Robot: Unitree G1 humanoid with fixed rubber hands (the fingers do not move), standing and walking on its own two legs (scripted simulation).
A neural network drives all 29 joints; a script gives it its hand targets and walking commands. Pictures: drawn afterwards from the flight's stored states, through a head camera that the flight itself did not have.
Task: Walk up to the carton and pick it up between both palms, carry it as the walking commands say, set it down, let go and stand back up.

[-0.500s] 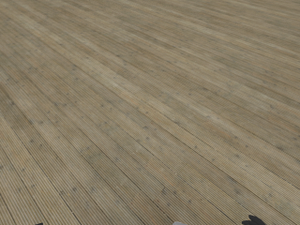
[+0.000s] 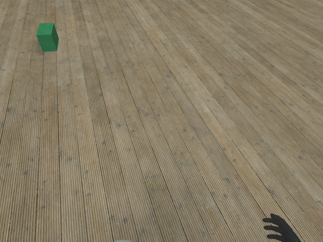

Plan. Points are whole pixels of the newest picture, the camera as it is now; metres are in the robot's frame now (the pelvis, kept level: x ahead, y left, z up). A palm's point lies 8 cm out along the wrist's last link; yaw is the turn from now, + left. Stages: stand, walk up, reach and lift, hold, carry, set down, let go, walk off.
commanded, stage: walk up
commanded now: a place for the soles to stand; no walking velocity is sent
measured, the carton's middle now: (48, 37) +2.16 +1.35 -0.65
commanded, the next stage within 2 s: none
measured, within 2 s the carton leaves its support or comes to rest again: neither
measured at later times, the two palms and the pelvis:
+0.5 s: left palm (14, 188) +0.25 +0.41 -0.07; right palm (214, 121) +0.55 -0.17 -0.06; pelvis +0.32 +0.09 +0.01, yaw +16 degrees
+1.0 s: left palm (30, 89) +0.64 +0.56 -0.06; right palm (175, 90) +0.75 -0.03 -0.10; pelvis +0.63 +0.25 +0.01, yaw +21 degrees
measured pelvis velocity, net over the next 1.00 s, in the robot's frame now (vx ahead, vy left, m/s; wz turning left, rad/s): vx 0.63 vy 0.25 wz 0.36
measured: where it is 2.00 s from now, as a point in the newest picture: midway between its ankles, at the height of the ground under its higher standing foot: (88, 115)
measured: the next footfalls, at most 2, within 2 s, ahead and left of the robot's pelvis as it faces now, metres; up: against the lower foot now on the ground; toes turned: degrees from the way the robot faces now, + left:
right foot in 0.18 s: +0.30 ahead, -0.11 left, +0.00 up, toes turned -3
left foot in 0.56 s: +0.53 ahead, +0.29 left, +0.00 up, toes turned +21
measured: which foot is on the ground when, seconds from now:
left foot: down 0.00-0.18, up 0.20-0.54, down 0.56-1.00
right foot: up 0.00-0.16, down 0.18-0.58, up 0.60-0.98, down 1.00-1.00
